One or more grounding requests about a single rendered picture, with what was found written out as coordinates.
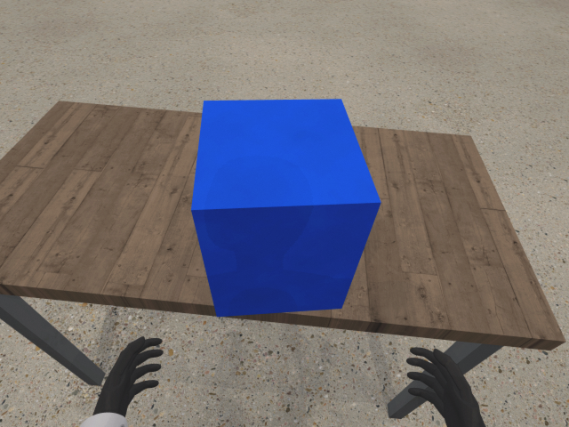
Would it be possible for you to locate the right robot hand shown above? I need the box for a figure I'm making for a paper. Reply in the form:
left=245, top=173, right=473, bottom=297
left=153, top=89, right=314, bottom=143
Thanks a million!
left=406, top=347, right=485, bottom=427

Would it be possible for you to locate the left robot hand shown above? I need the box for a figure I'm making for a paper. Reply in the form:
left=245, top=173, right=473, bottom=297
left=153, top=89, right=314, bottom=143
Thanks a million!
left=93, top=336, right=164, bottom=417

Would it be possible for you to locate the table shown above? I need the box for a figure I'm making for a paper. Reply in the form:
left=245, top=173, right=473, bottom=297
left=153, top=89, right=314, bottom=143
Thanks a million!
left=0, top=101, right=566, bottom=419

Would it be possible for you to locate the carton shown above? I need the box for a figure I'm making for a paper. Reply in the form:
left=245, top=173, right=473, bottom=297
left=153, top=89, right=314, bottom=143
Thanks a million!
left=191, top=99, right=381, bottom=317

